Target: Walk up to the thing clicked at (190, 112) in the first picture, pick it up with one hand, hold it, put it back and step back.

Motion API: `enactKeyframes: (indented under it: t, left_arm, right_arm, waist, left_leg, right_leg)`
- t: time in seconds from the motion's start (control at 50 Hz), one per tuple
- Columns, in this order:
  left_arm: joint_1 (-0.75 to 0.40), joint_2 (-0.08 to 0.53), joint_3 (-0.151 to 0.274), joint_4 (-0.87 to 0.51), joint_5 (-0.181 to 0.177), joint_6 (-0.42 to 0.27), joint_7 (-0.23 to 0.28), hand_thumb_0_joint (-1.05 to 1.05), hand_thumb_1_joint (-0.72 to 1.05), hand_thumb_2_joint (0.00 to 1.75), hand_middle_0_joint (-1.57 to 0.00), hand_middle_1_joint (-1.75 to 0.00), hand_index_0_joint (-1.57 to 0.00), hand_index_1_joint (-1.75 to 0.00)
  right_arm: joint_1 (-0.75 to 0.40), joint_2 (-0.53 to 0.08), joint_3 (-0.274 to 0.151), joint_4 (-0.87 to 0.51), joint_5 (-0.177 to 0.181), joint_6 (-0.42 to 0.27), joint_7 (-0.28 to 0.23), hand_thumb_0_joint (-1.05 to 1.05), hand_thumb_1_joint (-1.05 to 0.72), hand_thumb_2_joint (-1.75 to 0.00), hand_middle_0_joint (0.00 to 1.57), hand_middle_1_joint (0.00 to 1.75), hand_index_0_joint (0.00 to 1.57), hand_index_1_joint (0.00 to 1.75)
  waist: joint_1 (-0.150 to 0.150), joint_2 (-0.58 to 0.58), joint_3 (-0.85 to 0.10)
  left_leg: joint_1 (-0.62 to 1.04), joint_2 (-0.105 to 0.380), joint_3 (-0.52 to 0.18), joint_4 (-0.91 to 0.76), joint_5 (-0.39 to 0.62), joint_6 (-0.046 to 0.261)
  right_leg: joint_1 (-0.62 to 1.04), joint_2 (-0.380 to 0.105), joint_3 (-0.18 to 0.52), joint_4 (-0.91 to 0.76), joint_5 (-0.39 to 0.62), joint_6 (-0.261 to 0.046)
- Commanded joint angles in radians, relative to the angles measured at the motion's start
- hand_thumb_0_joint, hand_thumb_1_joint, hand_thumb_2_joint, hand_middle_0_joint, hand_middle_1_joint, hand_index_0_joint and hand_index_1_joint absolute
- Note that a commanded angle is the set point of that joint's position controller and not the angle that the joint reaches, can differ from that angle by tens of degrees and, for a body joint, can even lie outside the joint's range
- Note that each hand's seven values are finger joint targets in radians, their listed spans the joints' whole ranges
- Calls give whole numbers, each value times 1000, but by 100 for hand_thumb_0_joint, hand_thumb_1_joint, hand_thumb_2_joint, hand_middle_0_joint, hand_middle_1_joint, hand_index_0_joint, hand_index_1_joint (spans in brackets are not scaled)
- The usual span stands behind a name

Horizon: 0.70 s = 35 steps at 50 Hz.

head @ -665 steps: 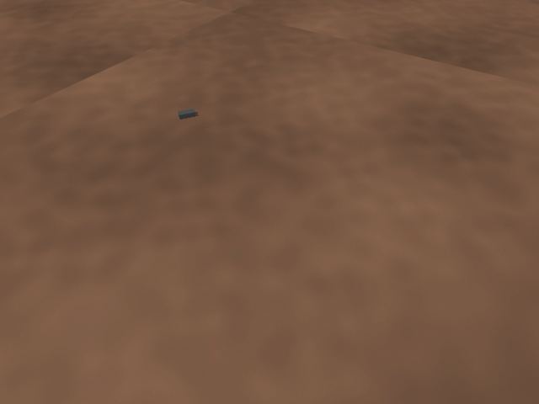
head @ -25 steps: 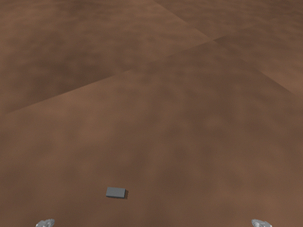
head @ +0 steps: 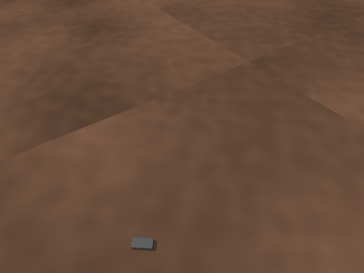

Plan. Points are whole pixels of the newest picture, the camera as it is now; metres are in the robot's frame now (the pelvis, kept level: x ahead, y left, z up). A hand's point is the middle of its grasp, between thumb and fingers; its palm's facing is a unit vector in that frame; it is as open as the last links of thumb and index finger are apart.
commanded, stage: walk up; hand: left
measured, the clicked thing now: (142, 243) +0.42 +0.24 -0.76
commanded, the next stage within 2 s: none
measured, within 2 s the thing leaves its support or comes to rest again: neither
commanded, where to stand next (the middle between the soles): +0.03 +0.00 m, yaw -1 degrees
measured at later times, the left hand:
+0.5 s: hand out of the picture +0.07 +0.26 -0.15, palm faces -0.02 -0.93 -0.35, open 7.4 cm
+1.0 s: hand out of the picture +0.07 +0.36 -0.18, palm faces -0.04 -0.93 -0.37, open 7.4 cm
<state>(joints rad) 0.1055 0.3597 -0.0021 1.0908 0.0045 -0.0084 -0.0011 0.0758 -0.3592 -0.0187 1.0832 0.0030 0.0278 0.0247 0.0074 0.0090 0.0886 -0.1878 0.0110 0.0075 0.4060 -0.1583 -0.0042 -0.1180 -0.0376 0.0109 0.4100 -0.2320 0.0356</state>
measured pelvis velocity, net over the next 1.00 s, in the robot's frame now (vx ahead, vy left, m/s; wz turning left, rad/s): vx -0.03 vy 0.07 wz -0.01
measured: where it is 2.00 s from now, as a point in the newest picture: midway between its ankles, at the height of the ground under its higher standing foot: outside the picture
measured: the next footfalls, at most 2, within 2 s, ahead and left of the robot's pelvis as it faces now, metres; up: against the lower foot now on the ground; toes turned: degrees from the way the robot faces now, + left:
left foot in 0.84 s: +0.00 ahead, +0.19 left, +0.00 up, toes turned -1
right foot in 1.34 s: +0.05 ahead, -0.15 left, +0.00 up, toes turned -3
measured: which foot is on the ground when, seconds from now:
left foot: down 0.00-0.64, up 0.66-0.82, down 0.84-1.00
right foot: down 0.00-0.84, up 0.86-1.00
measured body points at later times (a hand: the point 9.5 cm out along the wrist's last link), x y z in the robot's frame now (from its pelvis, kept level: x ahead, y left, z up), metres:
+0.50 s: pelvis +0.00 +0.00 +0.00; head +0.01 +0.00 +0.45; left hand +0.07 +0.31 -0.13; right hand +0.07 -0.30 -0.13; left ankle +0.04 +0.12 -0.74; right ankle +0.00 -0.14 -0.74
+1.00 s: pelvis -0.03 +0.07 -0.01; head +0.02 +0.11 +0.43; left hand +0.07 +0.40 -0.15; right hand +0.01 -0.26 -0.11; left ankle -0.04 +0.19 -0.74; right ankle -0.02 -0.10 -0.67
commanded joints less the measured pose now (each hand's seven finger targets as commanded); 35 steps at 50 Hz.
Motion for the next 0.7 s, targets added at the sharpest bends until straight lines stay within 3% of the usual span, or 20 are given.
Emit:
enactKeyframes:
  t: [0.0,0.14,0.2,0.42,0.5,0.52,0.54,0.58,0.6,0.62,0.64,0.66,0.68]
  left_arm:
    - [-44,227,56,-48,5,-23,13,0,90,90,-20,-30,-20,-30]
    - [-41,219,57,-36,9,-20,10,0,90,90,-20,-30,-20,-30]
    - [-29,216,57,-28,10,-22,9,0,90,90,-20,-30,-20,-30]
    - [-44,218,56,-31,8,-25,12,0,90,90,-20,-30,-20,-30]
    - [-32,214,55,-30,8,-24,13,0,90,90,-20,-30,-20,-30]
    - [4,295,85,-28,-13,-22,41,0,90,90,-20,-30,-20,-30]
    - [31,298,89,-35,-17,-19,53,0,90,90,-20,-30,-20,-30]
    - [33,319,98,-55,-16,-14,64,0,90,90,-20,-30,-20,-30]
    - [23,336,105,-71,-12,-13,70,0,90,90,-20,-30,-20,-30]
    - [10,349,112,-94,-3,-11,75,0,90,90,-20,-30,-20,-30]
    - [8,363,121,-113,10,-12,80,0,90,90,-20,-30,-20,-30]
    - [13,366,126,-134,18,-13,84,0,90,90,-20,-30,-20,-30]
    - [-23,357,128,-157,23,-12,83,0,90,90,-20,-30,-20,-30]
  right_arm:
    - [-64,-198,-44,-53,-5,-33,-8,0,-90,-90,20,30,20,30]
    - [-57,-207,-46,-39,-11,-30,-8,0,-90,-90,20,30,20,30]
    - [-49,-208,-47,-35,-12,-32,-7,0,-90,-90,20,30,20,30]
    - [-22,-208,-47,-28,-9,-34,-11,0,-90,-90,20,30,20,30]
    - [-28,-210,-47,-29,-6,-35,-13,0,-90,-90,20,30,20,30]
    - [-44,-282,-81,-56,-30,-2,-1,0,-90,-90,20,30,20,30]
    - [-37,-253,-79,-75,-23,9,1,0,-90,-90,20,30,20,30]
    - [-27,-238,-83,-103,-23,22,7,0,-90,-90,20,30,20,30]
    - [-20,-230,-87,-120,-26,31,11,0,-90,-90,20,30,20,30]
    - [-16,-215,-90,-142,-29,41,18,0,-90,-90,20,30,20,30]
    - [-17,-211,-90,-167,-37,56,23,0,-90,-90,20,30,20,30]
    - [-4,-215,-94,-188,-41,65,29,0,-90,-90,20,30,20,30]
    - [22,-222,-101,-192,-30,66,31,0,-90,-90,20,30,20,30]
  waist:
    - [0,-10,-95]
    - [-5,14,-60]
    - [-3,28,-68]
    - [-17,0,-102]
    - [-9,-2,-130]
    - [6,59,-45]
    - [6,29,-80]
    - [8,-38,-102]
    - [13,-94,-112]
    - [18,-169,-100]
    - [27,-196,-73]
    - [21,-194,-68]
    - [-4,-206,-70]
  left_leg:
    - [51,102,-113,-106,-18,35]
    - [-4,107,-136,-144,-170,35]
    - [7,110,-141,-145,-176,33]
    - [40,105,-123,-110,-43,31]
    - [59,113,-117,-98,27,38]
    - [18,83,-96,11,263,39]
    - [25,77,-74,63,323,37]
    - [5,47,-43,161,223,34]
    - [-27,18,-35,255,81,27]
    - [-96,-20,-34,371,-190,17]
    - [-154,-13,-76,513,-336,10]
    - [-176,8,-114,595,-359,12]
    - [-177,20,-135,616,-366,17]
  right_leg:
    - [-36,-89,76,-106,50,-62]
    - [-52,-78,79,-136,-29,-66]
    - [-61,-78,81,-132,-34,-67]
    - [-54,-84,76,-124,67,-63]
    - [-28,-84,67,-113,111,-60]
    - [-84,-114,88,-21,336,-65]
    - [-65,-130,86,-3,408,-79]
    - [-62,-194,147,-4,442,-127]
    - [-67,-247,200,-15,468,-175]
    - [-66,-325,267,-43,518,-238]
    - [-105,-388,313,-55,549,-299]
    - [-135,-407,320,-43,545,-326]
    - [-152,-390,281,-16,558,-322]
